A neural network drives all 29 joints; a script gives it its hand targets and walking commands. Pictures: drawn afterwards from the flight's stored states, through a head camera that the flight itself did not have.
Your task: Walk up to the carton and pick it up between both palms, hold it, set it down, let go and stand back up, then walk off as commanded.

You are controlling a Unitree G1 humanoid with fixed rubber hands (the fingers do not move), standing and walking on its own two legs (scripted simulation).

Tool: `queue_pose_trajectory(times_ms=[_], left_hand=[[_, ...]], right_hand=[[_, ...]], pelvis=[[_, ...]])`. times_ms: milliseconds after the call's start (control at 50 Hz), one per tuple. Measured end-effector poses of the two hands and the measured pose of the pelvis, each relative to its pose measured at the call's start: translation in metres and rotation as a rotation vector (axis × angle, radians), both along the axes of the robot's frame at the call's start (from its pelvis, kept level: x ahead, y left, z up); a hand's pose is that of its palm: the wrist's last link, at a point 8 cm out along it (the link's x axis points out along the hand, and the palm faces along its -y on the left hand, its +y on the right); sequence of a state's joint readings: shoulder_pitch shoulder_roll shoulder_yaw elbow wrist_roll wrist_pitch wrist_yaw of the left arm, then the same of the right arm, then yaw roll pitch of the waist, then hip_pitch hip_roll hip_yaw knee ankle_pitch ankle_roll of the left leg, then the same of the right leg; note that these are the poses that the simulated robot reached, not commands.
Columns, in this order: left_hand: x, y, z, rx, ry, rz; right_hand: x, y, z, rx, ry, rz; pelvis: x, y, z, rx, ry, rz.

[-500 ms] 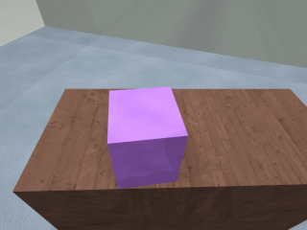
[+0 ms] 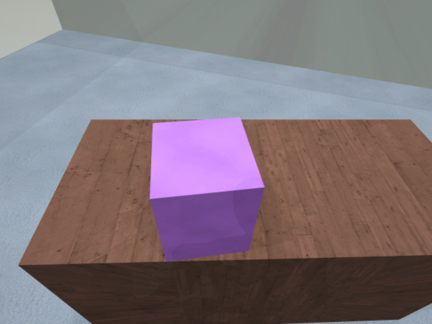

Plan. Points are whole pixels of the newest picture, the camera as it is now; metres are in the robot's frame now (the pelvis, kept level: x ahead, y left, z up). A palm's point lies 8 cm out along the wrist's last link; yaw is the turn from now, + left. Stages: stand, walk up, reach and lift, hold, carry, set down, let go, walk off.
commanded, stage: stand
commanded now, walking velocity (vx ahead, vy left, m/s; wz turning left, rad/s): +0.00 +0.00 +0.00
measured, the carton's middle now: (202, 190) +0.42 +0.03 -0.01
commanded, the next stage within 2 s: walk off in 0.04 s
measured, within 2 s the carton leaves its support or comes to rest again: neither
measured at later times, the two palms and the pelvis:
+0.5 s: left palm out of the picture +0.05 +0.28 -0.13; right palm out of the picture +0.08 -0.34 -0.15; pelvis -0.04 -0.03 -0.04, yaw +0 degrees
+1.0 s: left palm out of the picture -0.06 +0.30 -0.13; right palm out of the picture -0.04 -0.32 -0.13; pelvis -0.15 +0.00 -0.03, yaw +6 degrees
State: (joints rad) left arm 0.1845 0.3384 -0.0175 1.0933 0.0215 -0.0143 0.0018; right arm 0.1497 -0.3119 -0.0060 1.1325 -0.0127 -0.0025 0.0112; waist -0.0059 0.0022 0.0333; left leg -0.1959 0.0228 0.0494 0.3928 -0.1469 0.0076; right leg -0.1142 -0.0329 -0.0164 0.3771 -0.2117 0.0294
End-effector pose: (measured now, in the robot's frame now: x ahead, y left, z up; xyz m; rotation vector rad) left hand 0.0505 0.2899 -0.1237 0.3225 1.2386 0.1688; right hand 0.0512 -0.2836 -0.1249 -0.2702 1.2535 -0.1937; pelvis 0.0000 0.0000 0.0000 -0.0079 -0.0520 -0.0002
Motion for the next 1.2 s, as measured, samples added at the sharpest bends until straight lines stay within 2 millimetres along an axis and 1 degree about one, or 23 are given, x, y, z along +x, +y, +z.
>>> queue_pose_trajectory(times_ms=[240, 300, 380, 420, 460, 520, 560, 620, 660, 740, 820, 900, 980, 1040, 1100, 1140, 1200], left_hand=[[0.014, -0.007, 0.000, -0.011, -0.011, 0.003], [0.020, -0.004, -0.001, -0.003, -0.036, 0.018], [0.022, 0.000, -0.004, 0.032, -0.062, 0.009], [0.019, -0.001, -0.004, 0.054, -0.072, 0.011], [0.011, -0.004, -0.005, 0.079, -0.079, 0.009], [-0.011, -0.011, -0.009, 0.113, -0.075, -0.006], [-0.030, -0.017, -0.010, 0.119, -0.046, 0.002], [-0.055, -0.026, -0.002, 0.116, -0.020, 0.032], [-0.066, -0.030, 0.003, 0.109, -0.021, 0.051], [-0.072, -0.033, 0.010, 0.098, -0.070, 0.063], [-0.077, -0.030, 0.012, 0.085, -0.131, 0.064], [-0.090, -0.019, 0.007, 0.067, -0.161, 0.068], [-0.109, 0.002, -0.007, 0.043, -0.173, 0.073], [-0.128, 0.018, -0.017, 0.030, -0.154, 0.094], [-0.146, 0.031, -0.021, 0.037, -0.136, 0.111], [-0.158, 0.038, -0.023, 0.042, -0.128, 0.107], [-0.179, 0.045, -0.025, 0.049, -0.098, 0.086]], right_hand=[[0.009, -0.004, 0.001, -0.001, -0.006, -0.006], [0.016, -0.009, -0.001, -0.008, -0.032, -0.008], [0.021, -0.022, -0.007, -0.030, -0.083, 0.018], [0.022, -0.031, -0.011, -0.039, -0.102, 0.043], [0.023, -0.041, -0.018, -0.047, -0.121, 0.063], [0.027, -0.059, -0.033, -0.057, -0.158, 0.076], [0.024, -0.067, -0.038, -0.062, -0.159, 0.064], [0.011, -0.067, -0.038, -0.057, -0.141, 0.054], [-0.002, -0.065, -0.035, -0.048, -0.118, 0.059], [-0.032, -0.062, -0.029, -0.042, -0.052, 0.085], [-0.053, -0.058, -0.024, -0.057, -0.015, 0.113], [-0.067, -0.050, -0.019, -0.076, -0.021, 0.133], [-0.085, -0.038, -0.012, -0.106, -0.047, 0.150], [-0.107, -0.026, -0.005, -0.119, -0.064, 0.143], [-0.128, -0.015, 0.003, -0.125, -0.086, 0.131], [-0.139, -0.010, 0.006, -0.131, -0.099, 0.122], [-0.149, -0.003, 0.007, -0.129, -0.127, 0.112]], pelvis=[[0.007, -0.002, 0.000, 0.003, 0.003, -0.003], [-0.001, -0.003, -0.005, 0.009, 0.005, -0.002], [-0.019, -0.010, -0.017, 0.018, -0.004, 0.006], [-0.028, -0.017, -0.023, 0.023, -0.002, 0.013], [-0.036, -0.025, -0.030, 0.031, 0.000, 0.008], [-0.048, -0.036, -0.045, 0.038, -0.001, -0.003], [-0.056, -0.038, -0.047, 0.012, -0.012, 0.003], [-0.066, -0.038, -0.039, 0.005, -0.022, 0.003], [-0.071, -0.039, -0.033, 0.010, -0.020, 0.009], [-0.084, -0.040, -0.025, 0.020, -0.008, 0.035], [-0.102, -0.035, -0.023, 0.024, 0.001, 0.062], [-0.124, -0.025, -0.025, 0.013, 0.002, 0.087], [-0.148, -0.009, -0.033, -0.002, 0.007, 0.110], [-0.166, 0.002, -0.035, 0.024, -0.008, 0.090], [-0.179, 0.007, -0.033, 0.007, -0.019, 0.088], [-0.187, 0.008, -0.033, 0.003, -0.027, 0.079], [-0.202, 0.011, -0.033, -0.003, -0.030, 0.053]])
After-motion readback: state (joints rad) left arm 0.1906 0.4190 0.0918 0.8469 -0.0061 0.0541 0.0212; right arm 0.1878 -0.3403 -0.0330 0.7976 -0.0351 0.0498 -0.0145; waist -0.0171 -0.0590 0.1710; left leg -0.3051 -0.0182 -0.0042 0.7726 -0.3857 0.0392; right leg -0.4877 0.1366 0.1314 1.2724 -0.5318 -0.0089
